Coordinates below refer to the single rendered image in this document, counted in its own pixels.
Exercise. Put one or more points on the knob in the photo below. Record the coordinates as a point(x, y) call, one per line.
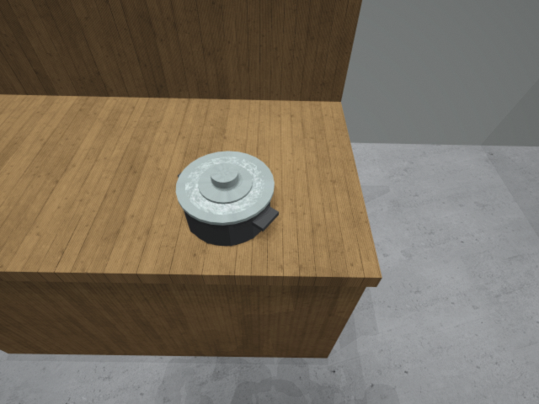
point(224, 175)

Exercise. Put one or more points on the pot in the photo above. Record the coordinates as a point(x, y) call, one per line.
point(235, 234)

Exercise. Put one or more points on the lid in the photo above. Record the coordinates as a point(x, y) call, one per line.
point(203, 201)

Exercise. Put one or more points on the table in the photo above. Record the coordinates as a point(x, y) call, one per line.
point(103, 103)

